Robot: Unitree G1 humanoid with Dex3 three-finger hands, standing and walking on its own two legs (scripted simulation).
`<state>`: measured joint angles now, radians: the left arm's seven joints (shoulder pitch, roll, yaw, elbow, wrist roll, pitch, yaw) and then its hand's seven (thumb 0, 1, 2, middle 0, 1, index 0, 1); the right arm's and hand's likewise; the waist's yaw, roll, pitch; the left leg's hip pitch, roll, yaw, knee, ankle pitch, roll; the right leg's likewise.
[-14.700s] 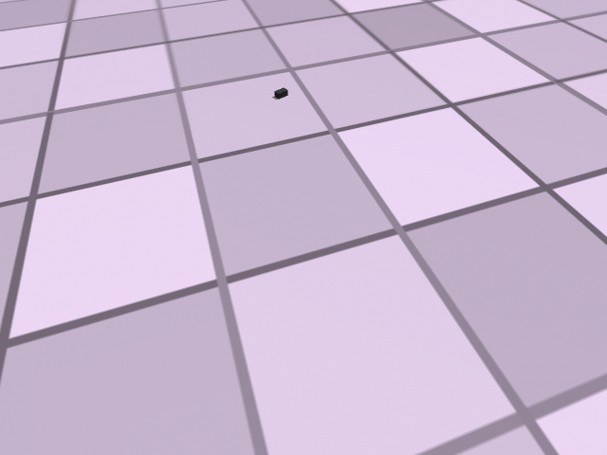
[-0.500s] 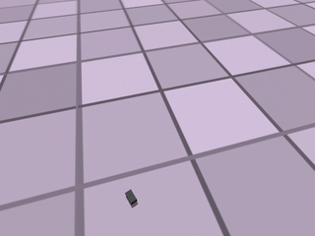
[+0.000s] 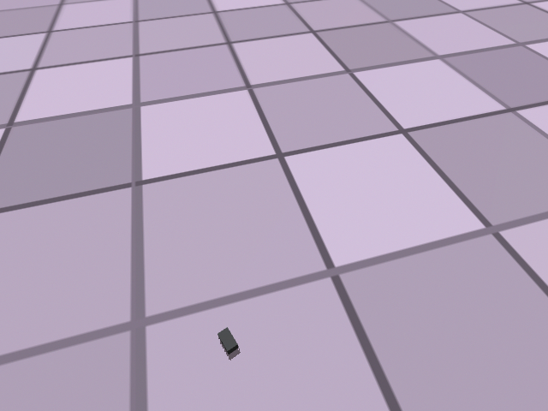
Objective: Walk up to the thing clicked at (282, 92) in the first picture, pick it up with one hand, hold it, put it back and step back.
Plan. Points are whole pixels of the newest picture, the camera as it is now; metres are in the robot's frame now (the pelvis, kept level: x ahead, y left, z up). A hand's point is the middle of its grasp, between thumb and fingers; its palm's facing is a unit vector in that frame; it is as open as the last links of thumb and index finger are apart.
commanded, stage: stand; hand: left
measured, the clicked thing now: (228, 340) +0.49 +0.19 -0.76
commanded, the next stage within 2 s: walk up in 0.38 s
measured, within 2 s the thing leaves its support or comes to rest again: neither
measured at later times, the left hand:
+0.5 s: hand out of the picture +0.08 +0.26 -0.16, palm faces -0.04 -0.94 -0.34, open 7.4 cm
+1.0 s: hand out of the picture +0.16 +0.18 -0.17, palm faces +0.02 -0.94 -0.35, open 7.4 cm
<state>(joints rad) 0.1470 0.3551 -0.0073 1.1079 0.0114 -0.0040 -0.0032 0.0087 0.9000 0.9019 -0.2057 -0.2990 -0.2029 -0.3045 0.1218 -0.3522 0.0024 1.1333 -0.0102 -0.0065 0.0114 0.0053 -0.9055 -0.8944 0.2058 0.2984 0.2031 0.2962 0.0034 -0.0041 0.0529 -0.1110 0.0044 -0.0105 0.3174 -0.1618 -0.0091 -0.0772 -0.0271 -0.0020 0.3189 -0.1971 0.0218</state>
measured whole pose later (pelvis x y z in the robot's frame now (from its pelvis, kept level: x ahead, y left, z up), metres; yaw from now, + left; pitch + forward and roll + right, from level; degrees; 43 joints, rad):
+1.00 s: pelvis +0.08 -0.07 -0.02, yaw +2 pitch -3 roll +0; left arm 0.17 0.35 0.02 0.92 0.00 -0.01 0.00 0.01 0.90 0.90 -0.21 -0.30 -0.21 -0.31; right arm 0.22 -0.38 -0.05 0.97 -0.02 0.02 0.02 0.01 -0.91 -0.89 0.21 0.30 0.20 0.30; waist 0.01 0.00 0.13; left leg -0.27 0.00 -0.02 0.62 -0.28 0.01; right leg -0.25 -0.06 -0.07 0.64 -0.34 0.02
